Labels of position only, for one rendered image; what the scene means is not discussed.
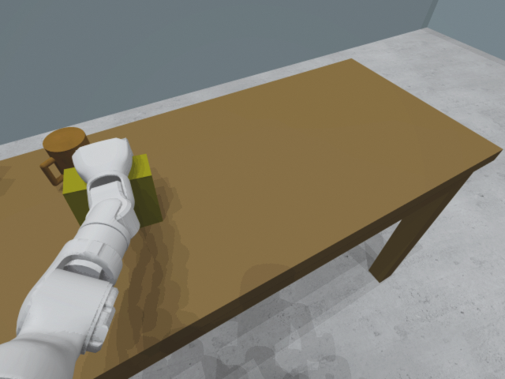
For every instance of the robot left forearm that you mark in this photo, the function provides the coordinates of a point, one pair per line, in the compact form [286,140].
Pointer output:
[102,239]

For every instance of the robot left hand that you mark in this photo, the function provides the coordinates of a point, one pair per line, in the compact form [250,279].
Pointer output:
[110,155]

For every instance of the robot left upper arm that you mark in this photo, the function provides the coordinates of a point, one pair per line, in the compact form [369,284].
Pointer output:
[70,315]

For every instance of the table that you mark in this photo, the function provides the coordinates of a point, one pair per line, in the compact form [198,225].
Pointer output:
[256,189]

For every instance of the sponge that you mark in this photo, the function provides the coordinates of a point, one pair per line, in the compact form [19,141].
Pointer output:
[146,202]

